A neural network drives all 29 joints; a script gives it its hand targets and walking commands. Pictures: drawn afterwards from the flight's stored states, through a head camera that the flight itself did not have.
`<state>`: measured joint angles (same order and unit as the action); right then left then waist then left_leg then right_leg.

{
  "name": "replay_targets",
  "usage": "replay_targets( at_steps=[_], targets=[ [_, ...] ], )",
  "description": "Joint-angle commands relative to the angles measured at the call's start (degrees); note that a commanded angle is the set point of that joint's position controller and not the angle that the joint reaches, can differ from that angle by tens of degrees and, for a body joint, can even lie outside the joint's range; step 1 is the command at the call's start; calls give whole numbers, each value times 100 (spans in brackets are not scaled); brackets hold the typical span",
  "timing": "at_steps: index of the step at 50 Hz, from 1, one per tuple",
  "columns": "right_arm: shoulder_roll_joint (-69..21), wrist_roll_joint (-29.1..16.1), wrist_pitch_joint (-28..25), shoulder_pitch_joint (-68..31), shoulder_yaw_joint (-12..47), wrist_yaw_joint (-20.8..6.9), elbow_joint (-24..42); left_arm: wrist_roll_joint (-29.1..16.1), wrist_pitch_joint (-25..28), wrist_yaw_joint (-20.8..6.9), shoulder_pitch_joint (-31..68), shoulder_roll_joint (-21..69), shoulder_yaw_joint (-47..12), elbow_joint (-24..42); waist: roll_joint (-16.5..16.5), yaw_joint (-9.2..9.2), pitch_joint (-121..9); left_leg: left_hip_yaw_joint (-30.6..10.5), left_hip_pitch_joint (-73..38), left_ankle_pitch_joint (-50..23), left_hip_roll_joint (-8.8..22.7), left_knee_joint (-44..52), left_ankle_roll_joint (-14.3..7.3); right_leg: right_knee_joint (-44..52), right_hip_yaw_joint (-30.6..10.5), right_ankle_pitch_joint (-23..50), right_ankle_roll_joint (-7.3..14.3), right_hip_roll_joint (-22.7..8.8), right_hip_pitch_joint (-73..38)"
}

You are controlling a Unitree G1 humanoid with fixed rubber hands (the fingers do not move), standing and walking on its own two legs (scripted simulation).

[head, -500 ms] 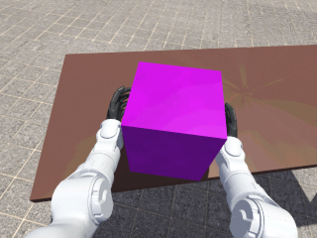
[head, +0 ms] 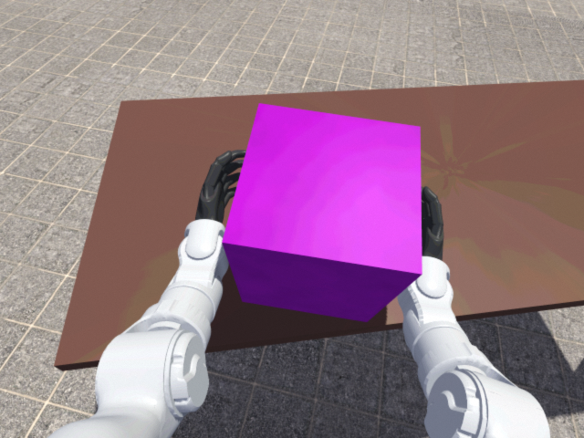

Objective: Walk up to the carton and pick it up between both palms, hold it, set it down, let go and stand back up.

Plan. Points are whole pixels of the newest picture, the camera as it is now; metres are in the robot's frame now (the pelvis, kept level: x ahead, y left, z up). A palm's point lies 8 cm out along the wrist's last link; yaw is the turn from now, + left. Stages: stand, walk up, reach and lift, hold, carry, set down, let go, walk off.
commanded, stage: reach and lift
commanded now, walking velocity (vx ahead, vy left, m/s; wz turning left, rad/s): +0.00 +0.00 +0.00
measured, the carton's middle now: (319, 225) +0.43 -0.05 +0.04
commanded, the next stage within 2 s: none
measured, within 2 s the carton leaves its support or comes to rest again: neither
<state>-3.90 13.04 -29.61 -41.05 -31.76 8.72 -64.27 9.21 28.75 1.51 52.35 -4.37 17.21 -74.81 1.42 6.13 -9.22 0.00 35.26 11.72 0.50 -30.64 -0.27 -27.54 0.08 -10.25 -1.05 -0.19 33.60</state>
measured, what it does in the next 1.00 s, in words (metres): stands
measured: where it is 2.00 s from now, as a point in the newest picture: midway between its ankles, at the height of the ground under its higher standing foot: outside the picture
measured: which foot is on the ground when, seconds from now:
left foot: down 0.00-1.00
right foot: down 0.00-1.00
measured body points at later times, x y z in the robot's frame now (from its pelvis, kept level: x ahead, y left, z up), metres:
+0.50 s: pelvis -0.01 +0.00 +0.00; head +0.05 +0.02 +0.45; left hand +0.44 +0.10 +0.08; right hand +0.38 -0.19 +0.06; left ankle +0.02 +0.11 -0.73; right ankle +0.02 -0.13 -0.73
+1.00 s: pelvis -0.01 -0.01 +0.00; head -0.06 +0.02 +0.45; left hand +0.42 +0.11 +0.17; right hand +0.37 -0.19 +0.14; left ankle +0.02 +0.11 -0.73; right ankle +0.02 -0.13 -0.73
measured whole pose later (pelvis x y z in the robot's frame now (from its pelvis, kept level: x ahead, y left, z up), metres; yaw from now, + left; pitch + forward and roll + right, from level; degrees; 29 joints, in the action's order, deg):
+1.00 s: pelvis -0.01 -0.01 +0.00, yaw +0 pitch +9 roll -1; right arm 3.7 -3.5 9.4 -39.3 -8.0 11.9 -49.7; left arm -4.2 -7.1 7.9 53.4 -6.1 2.4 -63.6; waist 1.1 4.3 -17.1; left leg 0.0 27.9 11.0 0.6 -29.5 0.0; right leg -27.5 0.1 -10.1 -1.0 -0.1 26.8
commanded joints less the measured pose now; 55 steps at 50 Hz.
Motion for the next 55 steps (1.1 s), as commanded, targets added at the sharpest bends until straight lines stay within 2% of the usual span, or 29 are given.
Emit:
replay_targets(
  at_steps=[1, 3, 4, 5, 8, 10, 12, 14, 15, 17, 19, 20, 21, 22, 23, 25, 27, 30, 31, 33, 34, 38, 39, 45, 48, 51, 53, 54, 55],
  targets=[
    [-2883, 1294, -818, -3859, 2530, -799, 206, 755, 410, -525, 3426, 3105, -1532, 144, -709, -493, -4169, 484, -2620, -2377, 35, 254, 537, 539, 602, 2404, 225, 303, -1838],
    [-2896, 1243, -832, -3769, 2526, -764, 246, 625, 421, -507, 3339, 3242, -1782, 231, -730, -413, -4325, 423, -2824, -2514, 79, 260, 578, 597, 665, 2434, 261, 352, -1708],
    [-2914, 1146, -875, -3874, 2725, -795, 449, 571, 406, -483, 3279, 3271, -1841, 358, -792, -501, -4591, 457, -2824, -2783, 70, 170, 592, 513, 645, 2748, 252, 334, -1805],
    [-2801, 1146, -852, -3793, 2635, -776, 265, 569, 380, -499, 3235, 3285, -1791, 56, -813, -399, -4384, 408, -2934, -2799, 85, 169, 619, 565, 670, 2614, 248, 359, -1615],
    [-2886, 1073, -911, -3953, 2793, -742, 355, 495, 391, -500, 3095, 3276, -1897, 149, -733, -509, -4532, 414, -2776, -2657, 61, 218, 585, 523, 594, 2643, 259, 378, -1769],
    [-2942, 1005, -908, -3686, 2847, -720, 198, 455, 458, -478, 3229, 3392, -2108, 373, -817, -414, -4681, 403, -2863, -2917, 54, 134, 622, 521, 622, 2827, 264, 380, -1793],
    [-2953, 864, -885, -3865, 3027, -732, 392, 385, 425, -444, 3072, 3382, -2087, 388, -820, -525, -4691, 356, -2857, -2888, 55, 154, 591, 548, 596, 2794, 312, 379, -1788],
    [-2932, 761, -842, -3967, 3075, -714, 427, 253, 391, -463, 3053, 3465, -2177, 313, -736, -504, -4420, 382, -2779, -2650, 44, 185, 542, 575, 593, 2462, 307, 368, -1716],
    [-2970, 759, -832, -4061, 3092, -714, 443, 235, 418, -444, 3247, 3598, -2312, 468, -831, -378, -4537, 286, -2915, -2612, 47, 193, 570, 641, 629, 2381, 348, 392, -1644],
    [-2858, 692, -785, -4027, 3126, -717, 591, 122, 394, -389, 3265, 3645, -2390, 502, -892, -408, -4732, 290, -2985, -2665, 53, 145, 619, 636, 604, 2292, 352, 400, -1518],
    [-2904, 612, -603, -4110, 3148, -713, 480, 66, 302, -373, 3456, 3675, -2428, 537, -856, -377, -4528, 307, -2834, -2396, 20, 220, 575, 687, 540, 2113, 336, 390, -1543],
    [-2982, 483, -553, -4150, 3338, -760, 473, 18, 289, -346, 3223, 3681, -2435, 600, -810, -511, -4801, 360, -2922, -2470, 22, 236, 553, 612, 542, 2185, 304, 401, -1747],
    [-2934, 457, -525, -4136, 3314, -717, 553, 7, 292, -358, 3376, 3731, -2511, 647, -844, -359, -4578, 303, -2987, -2370, 18, 246, 553, 660, 512, 2142, 312, 362, -1629],
    [-3057, 422, -462, -4030, 3438, -735, 546, 9, 308, -365, 3413, 3673, -2508, 843, -848, -502, -4562, 354, -2970, -2459, -17, 215, 539, 613, 447, 2175, 312, 369, -1747],
    [-3108, 392, -432, -4172, 3327, -709, 622, -95, 266, -362, 3649, 3751, -2599, 844, -845, -394, -4668, 312, -2879, -2353, -16, 210, 564, 578, 441, 2168, 348, 376, -1739],
    [-2944, 202, -194, -4232, 3591, -729, 863, -179, 38, -308, 3072, 3880, -2674, 659, -740, -432, -4809, 273, -3073, -2478, 14, 195, 550, 622, 471, 2095, 312, 406, -1729],
    [-3145, -38, 12, -4502, 3908, -706, 1281, -438, -48, -261, 3482, 4058, -2991, 1163, -783, -338, -5021, 193, -3044, -2528, -38, 172, 571, 581, 422, 2262, 313, 439, -1927],
    [-3485, -661, 542, -4548, 4428, -653, 1774, -742, -400, -210, 3738, 4361, -3387, 1612, -974, -277, -4975, 112, -3048, -2498, -99, 93, 578, 531, 290, 2215, 286, 441, -2028],
    [-3552, -789, 755, -4433, 4549, -638, 1815, -906, -431, -188, 4188, 4379, -3558, 2280, -1074, -182, -5023, 50, -3192, -2569, -116, 38, 612, 480, 282, 2148, 254, 473, -2015],
    [-3630, -1177, 1026, -4789, 4812, -669, 2551, -1161, -648, -139, 4075, 4730, -3766, 2388, -1019, -176, -5268, -65, -3278, -2692, -100, -56, 632, 463, 234, 2172, 297, 514, -1992],
    [-3609, -1348, 1250, -5057, 4857, -662, 2666, -1226, -816, -112, 4285, 4800, -3778, 2595, -1069, -211, -4953, -89, -3180, -2420, -112, -1, 635, 516, 222, 1756, 316, 503, -1827],
    [-3784, -1881, 2078, -5239, 5222, -578, 3254, -1345, -1464, -40, 4781, 4777, -3842, 3771, -1033, -304, -4854, -194, -3383, -2388, -158, 149, 574, 567, 81, 1748, 250, 476, -2146],
    [-3580, -1940, 2266, -5255, 5140, -583, 3122, -1295, -1743, -73, 4427, 4796, -3707, 3275, -892, -268, -4234, -165, -3101, -1941, -187, 287, 535, 649, 84, 1391, 227, 461, -2052],
    [-3555, -2603, 3089, -6386, 5141, -535, 4161, -1224, -2977, -120, 4610, 4763, -3149, 3855, -643, -706, -4136, -204, -3218, -1773, -195, 474, 349, 656, 19, 1149, 186, 454, -2367],
    [-3388, -2496, 3451, -6843, 4797, -484, 4228, -954, -3520, -254, 4405, 4594, -2584, 3427, -276, -849, -3263, -166, -3014, -1198, -190, 697, 166, 776, -24, 688, 102, 395, -2432],
    [-3406, -2485, 3676, -7337, 4575, -507, 4426, -1030, -3885, -327, 4652, 4509, -2366, 3470, -211, -867, -3041, -124, -2832, -812, -200, 894, 98, 745, -51, 600, 60, 353, -2776],
    [-3313, -2593, 3670, -7801, 4417, -511, 4799, -1158, -3999, -341, 4696, 4795, -2538, 3560, -270, -657, -3347, -177, -2941, -1010, -242, 816, 171, 738, -21, 846, 96, 408, -2812],
    [-3196, -2495, 3831, -7670, 4229, -496, 4422, -988, -4210, -403, 4366, 4645, -2131, 3091, -42, -741, -2448, -128, -2861, -694, -230, 957, 79, 888, -36, 411, 83, 369, -2698],
    [-3082, -2415, 3937, -7516, 3960, -507, 4101, -989, -4281, -435, 4586, 4517, -2048, 3157, -112, -591, -2279, -176, -2804, -480, -220, 1015, 105, 905, -29, 298, 88, 380, -2741]
  ],
)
